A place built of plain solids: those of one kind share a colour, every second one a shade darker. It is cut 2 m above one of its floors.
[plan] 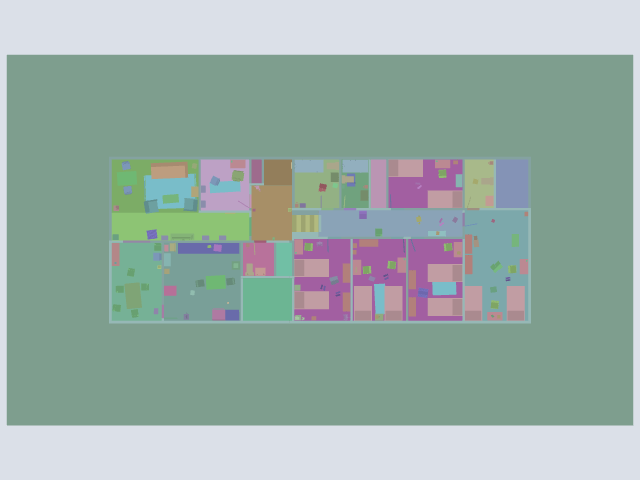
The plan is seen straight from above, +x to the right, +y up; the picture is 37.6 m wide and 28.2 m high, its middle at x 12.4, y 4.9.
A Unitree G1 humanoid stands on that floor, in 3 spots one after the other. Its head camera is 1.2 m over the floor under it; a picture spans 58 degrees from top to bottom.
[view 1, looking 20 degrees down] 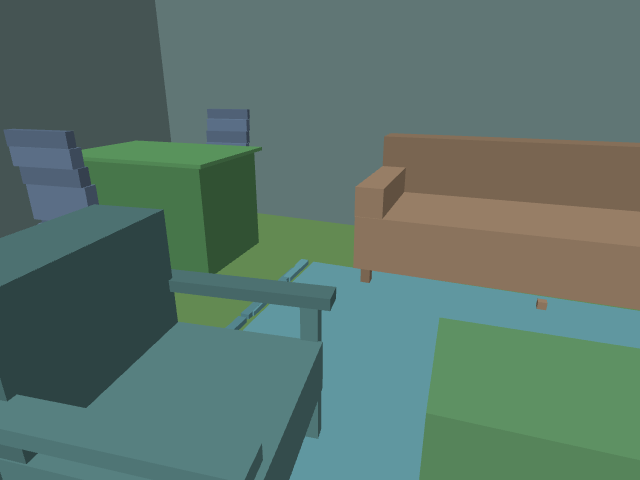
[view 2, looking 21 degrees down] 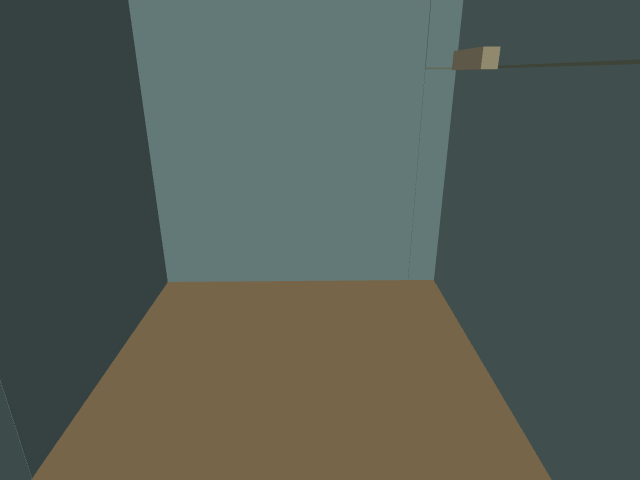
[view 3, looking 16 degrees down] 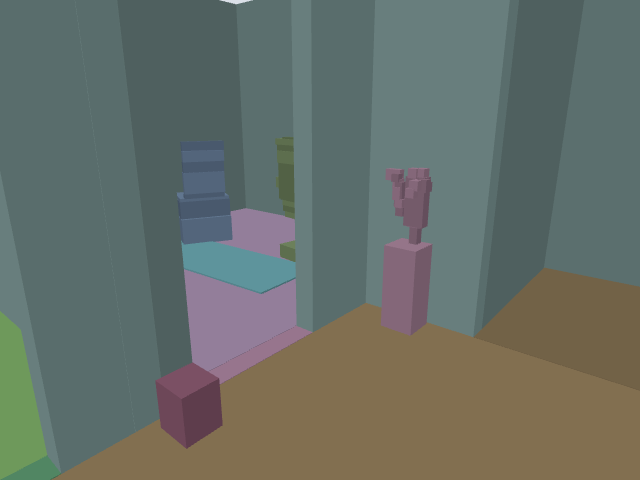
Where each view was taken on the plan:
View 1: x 3.27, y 6.12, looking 113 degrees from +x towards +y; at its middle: floor_living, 3.51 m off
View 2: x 10.01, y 7.21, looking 89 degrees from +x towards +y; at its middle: wall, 2.59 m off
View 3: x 9.86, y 5.87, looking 130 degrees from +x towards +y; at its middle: wall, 2.40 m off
